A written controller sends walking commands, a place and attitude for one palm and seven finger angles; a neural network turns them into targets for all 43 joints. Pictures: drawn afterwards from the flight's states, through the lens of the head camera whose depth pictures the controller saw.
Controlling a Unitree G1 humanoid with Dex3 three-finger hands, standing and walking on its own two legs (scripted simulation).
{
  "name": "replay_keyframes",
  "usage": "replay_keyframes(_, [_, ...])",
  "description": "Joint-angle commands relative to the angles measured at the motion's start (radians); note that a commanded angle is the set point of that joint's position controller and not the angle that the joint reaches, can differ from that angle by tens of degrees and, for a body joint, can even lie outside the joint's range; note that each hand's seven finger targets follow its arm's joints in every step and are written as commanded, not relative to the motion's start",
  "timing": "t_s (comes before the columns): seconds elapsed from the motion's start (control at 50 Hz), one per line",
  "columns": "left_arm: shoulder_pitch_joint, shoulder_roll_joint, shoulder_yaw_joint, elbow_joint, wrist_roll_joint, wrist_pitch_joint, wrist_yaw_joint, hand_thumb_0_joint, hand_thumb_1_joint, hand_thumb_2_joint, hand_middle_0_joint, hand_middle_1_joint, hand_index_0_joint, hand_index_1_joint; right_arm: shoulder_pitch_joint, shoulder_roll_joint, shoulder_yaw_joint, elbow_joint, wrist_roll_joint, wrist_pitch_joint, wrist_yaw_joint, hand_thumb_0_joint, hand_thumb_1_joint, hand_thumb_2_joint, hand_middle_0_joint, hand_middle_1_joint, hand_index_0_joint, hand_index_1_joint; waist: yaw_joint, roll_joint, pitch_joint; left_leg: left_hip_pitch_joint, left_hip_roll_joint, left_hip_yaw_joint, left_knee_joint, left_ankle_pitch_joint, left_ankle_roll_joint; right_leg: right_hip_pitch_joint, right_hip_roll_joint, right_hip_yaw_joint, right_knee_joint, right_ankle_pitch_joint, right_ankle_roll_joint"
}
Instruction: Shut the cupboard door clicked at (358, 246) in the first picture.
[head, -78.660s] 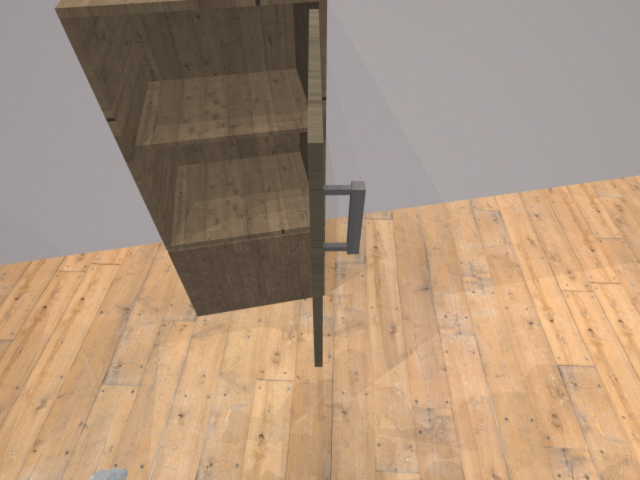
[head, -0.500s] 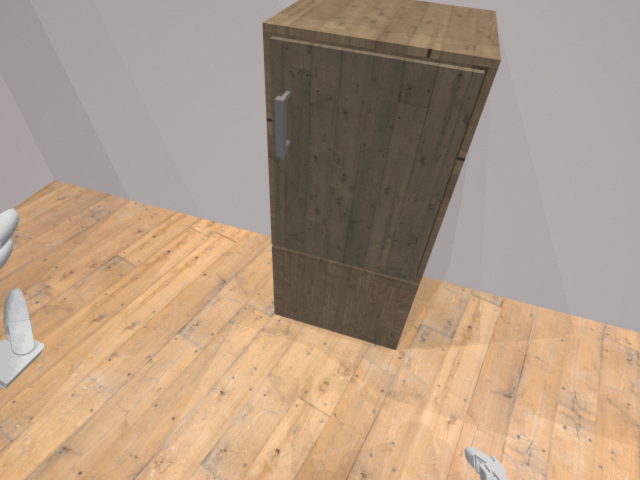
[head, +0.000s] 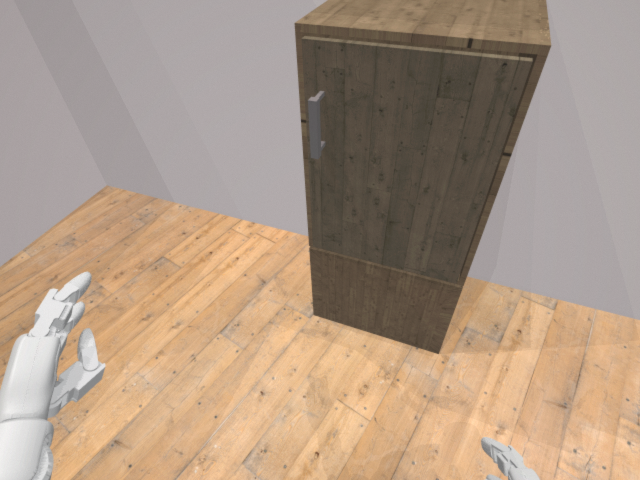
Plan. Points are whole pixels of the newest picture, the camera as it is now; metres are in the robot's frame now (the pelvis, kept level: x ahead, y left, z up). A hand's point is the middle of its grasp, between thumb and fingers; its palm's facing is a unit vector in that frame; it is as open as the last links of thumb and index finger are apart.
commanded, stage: let the arm hang, fingers relaxed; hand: left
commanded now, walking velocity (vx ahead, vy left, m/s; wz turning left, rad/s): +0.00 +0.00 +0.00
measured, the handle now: (318, 125) +0.82 +0.07 +0.06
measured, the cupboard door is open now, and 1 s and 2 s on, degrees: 0 0 0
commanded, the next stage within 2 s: look to check the result in 1.02 s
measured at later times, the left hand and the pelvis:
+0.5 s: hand out of the picture -0.07 +0.18 -0.16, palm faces +0.05 -0.98 -0.21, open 7.2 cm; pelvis +0.00 +0.00 +0.01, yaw +1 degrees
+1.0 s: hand out of the picture -0.05 +0.15 -0.17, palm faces +0.07 -0.99 -0.13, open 7.3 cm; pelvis +0.00 +0.01 +0.01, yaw +0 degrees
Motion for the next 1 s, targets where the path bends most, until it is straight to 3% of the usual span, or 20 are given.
replay_keyframes(0.0, [-0.062, -0.044, -0.174, 0.39, 0.015, 0.116, -0.067, 0.0, 0.9, 0.9, -0.2, -0.3, -0.2, -0.3, -0.014, -0.153, -0.045, -0.039, -0.007, 0.029, -0.007, 0.0, -0.9, -0.9, 0.2, 0.3, 0.2, 0.3, -0.025, -0.3, 0.01, 0.09, 0.119, -0.142, 0.009, 0.322, 0.018, -0.068, -0.162, 0.105, -0.04, 0.336, -0.02])
replay_keyframes(0.02, [-0.08, -0.05, -0.183, 0.455, 0.014, 0.116, -0.065, 0.0, 0.9, 0.9, -0.2, -0.3, -0.2, -0.3, -0.016, -0.129, -0.038, -0.033, -0.01, 0.041, -0.005, 0.0, -0.9, -0.9, 0.2, 0.3, 0.2, 0.3, -0.027, -0.299, 0.019, 0.099, 0.1, -0.13, 0.016, 0.308, 0.008, -0.083, -0.181, 0.119, -0.052, 0.345, -0.035])
replay_keyframes(0.06, [-0.111, -0.049, -0.195, 0.579, 0.008, 0.122, -0.06, 0.0, 0.9, 0.9, -0.2, -0.3, -0.2, -0.3, -0.006, -0.107, -0.027, 0.0, -0.017, 0.07, -0.005, 0.0, -0.9, -0.9, 0.2, 0.3, 0.2, 0.3, -0.033, -0.235, 0.037, 0.115, 0.074, -0.126, -0.007, 0.24, 0.001, -0.086, -0.197, 0.138, -0.084, 0.257, -0.054])
replay_keyframes(0.14, [-0.115, -0.05, -0.211, 0.83, 0.002, 0.118, -0.051, 0.0, 0.9, 0.9, -0.2, -0.3, -0.2, -0.3, -0.001, -0.091, -0.012, 0.093, -0.023, 0.091, -0.007, 0.0, -0.9, -0.9, 0.2, 0.3, 0.2, 0.3, -0.024, 0.005, 0.076, 0.107, 0.094, -0.173, -0.139, 0.166, 0.006, -0.027, -0.156, 0.135, -0.135, 0.074, -0.032])
replay_keyframes(0.18, [-0.084, -0.065, -0.215, 0.939, -0.002, 0.113, -0.052, 0.0, 0.9, 0.9, -0.2, -0.3, -0.2, -0.3, 0.004, -0.072, -0.007, 0.143, -0.02, 0.092, -0.014, 0.0, -0.9, -0.9, 0.2, 0.3, 0.2, 0.3, -0.015, 0.06, 0.084, 0.087, 0.09, -0.169, -0.186, 0.083, 0.003, 0.018, -0.152, 0.141, -0.166, 0.058, -0.029])
replay_keyframes(0.2, [-0.063, -0.104, -0.198, 0.965, 0.003, 0.111, -0.049, 0.0, 0.9, 0.9, -0.2, -0.3, -0.2, -0.3, 0.017, -0.051, -0.012, 0.157, -0.025, 0.093, -0.019, 0.0, -0.9, -0.9, 0.2, 0.3, 0.2, 0.3, -0.013, 0.099, 0.072, 0.082, 0.089, -0.166, -0.199, 0.037, 0.002, 0.039, -0.153, 0.137, -0.183, 0.049, -0.033])
replay_keyframes(0.26, [-0.043, -0.098, -0.21, 1.054, -0.002, 0.108, -0.052, 0.0, 0.9, 0.9, -0.2, -0.3, -0.2, -0.3, 0.057, -0.042, -0.013, 0.207, -0.018, 0.095, -0.024, 0.0, -0.9, -0.9, 0.2, 0.3, 0.2, 0.3, -0.014, 0.082, 0.054, 0.111, 0.095, -0.167, -0.22, 0.031, 0.003, 0.07, -0.153, 0.131, -0.207, 0.075, -0.033])
replay_keyframes(0.36, [-0.017, -0.123, -0.229, 1.16, -0.005, 0.101, -0.048, 0.0, 0.9, 0.9, -0.2, -0.3, -0.2, -0.3, 0.116, -0.03, -0.014, 0.286, -0.008, 0.094, -0.032, 0.0, -0.9, -0.9, 0.2, 0.3, 0.2, 0.3, -0.023, -0.063, 0.091, 0.174, 0.104, -0.151, -0.227, 0.096, 0.003, 0.043, -0.155, 0.12, -0.245, 0.1, -0.026])
replay_keyframes(0.48, [0.032, -0.152, -0.241, 1.234, -0.006, 0.104, -0.04, 0.0, 0.9, 0.9, -0.2, -0.3, -0.2, -0.3, 0.153, -0.001, -0.012, 0.347, -0.006, 0.104, -0.034, 0.0, -0.9, -0.9, 0.2, 0.3, 0.2, 0.3, -0.026, -0.101, 0.169, 0.179, 0.095, -0.135, -0.261, 0.004, 0.002, -0.017, -0.149, 0.118, -0.267, 0.016, -0.021])
replay_keyframes(0.64, [0.08, -0.184, -0.241, 1.265, -0.001, 0.103, -0.033, 0.0, 0.9, 0.9, -0.2, -0.3, -0.2, -0.3, 0.177, 0.031, -0.014, 0.376, -0.007, 0.106, -0.034, 0.0, -0.9, -0.9, 0.2, 0.3, 0.2, 0.3, -0.024, -0.103, 0.196, 0.162, 0.089, -0.131, -0.28, -0.043, 0.005, -0.048, -0.145, 0.121, -0.258, -0.019, -0.017])
replay_keyframes(0.7, [0.088, -0.196, -0.241, 1.268, 0.0, 0.104, -0.031, 0.0, 0.9, 0.9, -0.2, -0.3, -0.2, -0.3, 0.185, 0.041, -0.013, 0.383, -0.008, 0.105, -0.035, 0.0, -0.9, -0.9, 0.2, 0.3, 0.2, 0.3, -0.022, -0.079, 0.22, 0.149, 0.087, -0.137, -0.293, -0.065, 0.007, -0.064, -0.14, 0.122, -0.249, -0.024, -0.015])
replay_keyframes(0.98, [0.088, -0.205, -0.234, 1.26, 0.001, 0.101, -0.031, 0.0, 0.9, 0.9, -0.2, -0.3, -0.2, -0.3, 0.194, 0.048, -0.016, 0.377, -0.008, 0.097, -0.037, 0.0, -0.9, -0.9, 0.2, 0.3, 0.2, 0.3, -0.018, -0.054, 0.196, 0.138, 0.087, -0.15, -0.306, -0.058, 0.009, -0.032, -0.14, 0.114, -0.232, 0.019, -0.014])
